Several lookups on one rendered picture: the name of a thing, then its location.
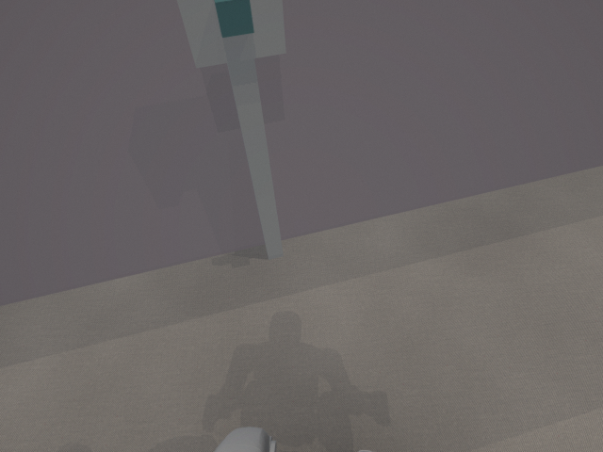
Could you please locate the button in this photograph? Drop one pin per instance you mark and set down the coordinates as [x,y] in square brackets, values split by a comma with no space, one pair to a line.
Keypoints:
[235,17]

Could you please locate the robot left thigh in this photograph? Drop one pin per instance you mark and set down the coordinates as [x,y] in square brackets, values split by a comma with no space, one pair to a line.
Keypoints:
[247,439]

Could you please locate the panel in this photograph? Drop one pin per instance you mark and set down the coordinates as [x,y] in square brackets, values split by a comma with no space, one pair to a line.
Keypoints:
[209,48]

